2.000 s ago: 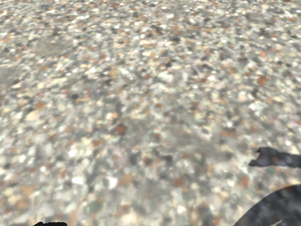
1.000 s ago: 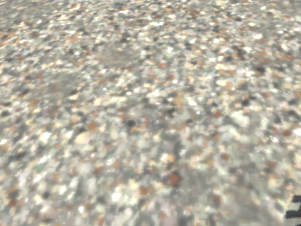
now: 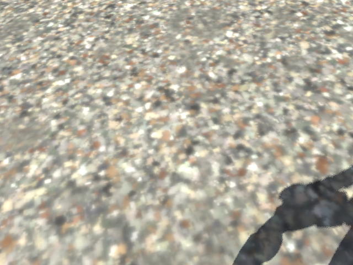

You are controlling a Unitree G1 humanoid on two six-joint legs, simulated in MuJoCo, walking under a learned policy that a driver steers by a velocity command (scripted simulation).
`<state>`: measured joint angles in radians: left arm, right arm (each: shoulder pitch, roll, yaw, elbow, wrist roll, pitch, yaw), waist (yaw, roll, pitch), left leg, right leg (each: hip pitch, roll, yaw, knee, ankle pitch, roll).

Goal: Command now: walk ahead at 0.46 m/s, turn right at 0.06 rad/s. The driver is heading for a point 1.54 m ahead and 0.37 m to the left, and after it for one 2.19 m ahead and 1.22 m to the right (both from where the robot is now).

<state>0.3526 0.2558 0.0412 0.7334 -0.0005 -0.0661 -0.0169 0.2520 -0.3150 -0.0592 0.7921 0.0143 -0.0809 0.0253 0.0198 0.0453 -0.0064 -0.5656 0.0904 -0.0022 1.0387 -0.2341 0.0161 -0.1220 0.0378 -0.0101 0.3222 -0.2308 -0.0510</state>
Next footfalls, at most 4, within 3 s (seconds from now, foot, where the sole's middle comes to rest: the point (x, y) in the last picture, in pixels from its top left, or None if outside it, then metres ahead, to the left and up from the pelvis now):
0.30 left None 0.35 0.14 -0.78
0.82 right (224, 233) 0.63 -0.10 -0.78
1.36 left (158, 179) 0.89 0.17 -0.78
1.84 right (174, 122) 1.23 0.11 -0.78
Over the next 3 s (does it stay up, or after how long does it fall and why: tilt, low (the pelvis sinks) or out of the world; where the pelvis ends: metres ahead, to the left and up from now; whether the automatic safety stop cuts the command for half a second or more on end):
stays up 1.56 0.43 -0.03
